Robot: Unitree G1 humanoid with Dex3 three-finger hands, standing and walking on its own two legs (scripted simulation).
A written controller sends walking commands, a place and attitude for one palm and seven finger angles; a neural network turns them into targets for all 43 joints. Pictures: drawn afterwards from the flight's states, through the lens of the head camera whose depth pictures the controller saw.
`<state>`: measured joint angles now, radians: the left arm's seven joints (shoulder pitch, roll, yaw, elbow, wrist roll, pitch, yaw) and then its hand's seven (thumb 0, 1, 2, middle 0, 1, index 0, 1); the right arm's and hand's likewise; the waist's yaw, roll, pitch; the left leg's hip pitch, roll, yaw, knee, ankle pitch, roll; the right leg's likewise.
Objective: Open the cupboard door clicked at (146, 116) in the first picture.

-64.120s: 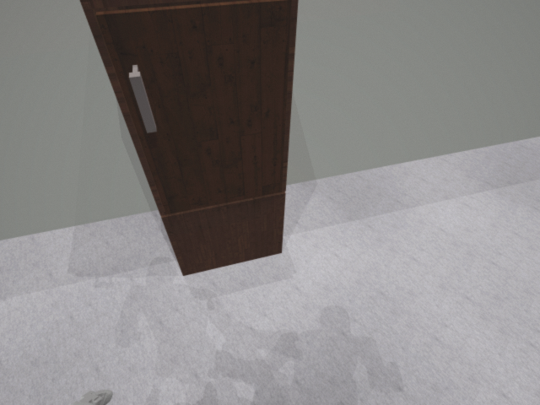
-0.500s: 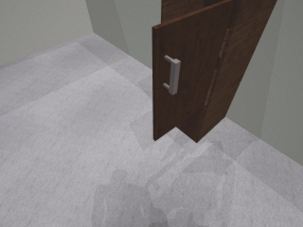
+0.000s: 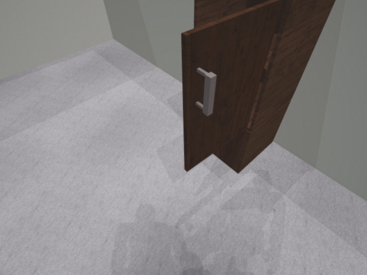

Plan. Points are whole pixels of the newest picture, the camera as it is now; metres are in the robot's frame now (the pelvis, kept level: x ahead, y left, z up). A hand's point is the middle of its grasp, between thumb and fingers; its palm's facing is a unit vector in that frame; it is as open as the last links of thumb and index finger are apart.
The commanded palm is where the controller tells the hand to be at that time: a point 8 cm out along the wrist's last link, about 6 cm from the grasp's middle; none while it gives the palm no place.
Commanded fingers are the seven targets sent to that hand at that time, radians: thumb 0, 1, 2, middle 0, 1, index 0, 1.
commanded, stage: stand and wait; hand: left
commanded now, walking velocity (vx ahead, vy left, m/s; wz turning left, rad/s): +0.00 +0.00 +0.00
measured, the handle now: (204, 92) +0.59 -0.02 +0.07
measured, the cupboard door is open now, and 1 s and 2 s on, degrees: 87 87 87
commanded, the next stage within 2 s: none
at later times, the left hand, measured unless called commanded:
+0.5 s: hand out of the picture +0.03 +0.18 -0.17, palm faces +0.03 -0.97 -0.24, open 7.3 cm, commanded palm none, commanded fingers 0.00 0.90 0.90 -0.20 -0.30 -0.20 -0.30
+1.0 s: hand out of the picture +0.07 +0.20 -0.16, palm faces +0.02 -0.96 -0.29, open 7.3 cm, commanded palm none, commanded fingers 0.00 0.90 0.90 -0.20 -0.30 -0.20 -0.30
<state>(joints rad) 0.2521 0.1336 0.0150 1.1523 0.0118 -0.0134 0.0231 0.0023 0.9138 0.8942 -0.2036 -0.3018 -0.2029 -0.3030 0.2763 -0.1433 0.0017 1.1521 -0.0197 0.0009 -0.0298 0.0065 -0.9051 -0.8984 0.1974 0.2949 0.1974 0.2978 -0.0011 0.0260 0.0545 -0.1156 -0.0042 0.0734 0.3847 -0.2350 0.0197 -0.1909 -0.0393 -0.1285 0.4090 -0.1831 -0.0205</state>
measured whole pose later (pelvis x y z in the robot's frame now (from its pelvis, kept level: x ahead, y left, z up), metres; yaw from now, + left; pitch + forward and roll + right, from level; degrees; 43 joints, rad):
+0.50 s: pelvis +0.01 -0.01 +0.00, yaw +1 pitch -2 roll +0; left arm 0.21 0.18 0.02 1.15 0.01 -0.02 0.01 0.00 0.91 0.89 -0.20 -0.30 -0.20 -0.30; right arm 0.23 -0.20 0.00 1.16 -0.02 0.00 -0.02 0.01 -0.90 -0.90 0.20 0.30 0.20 0.30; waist 0.00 0.03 0.06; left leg -0.10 0.01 0.06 0.35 -0.23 0.00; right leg -0.16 -0.02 -0.15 0.37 -0.18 -0.04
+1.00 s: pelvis +0.02 -0.02 +0.00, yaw +1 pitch -1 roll +0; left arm 0.15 0.24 0.02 1.14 0.01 -0.03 0.01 0.00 0.91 0.89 -0.21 -0.30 -0.20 -0.30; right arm 0.15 -0.27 -0.01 1.14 -0.02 0.00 -0.02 0.01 -0.90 -0.90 0.20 0.30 0.20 0.30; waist 0.00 0.03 0.06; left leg -0.06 0.03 0.05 0.30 -0.22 -0.02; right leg -0.13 0.00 -0.15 0.33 -0.18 -0.05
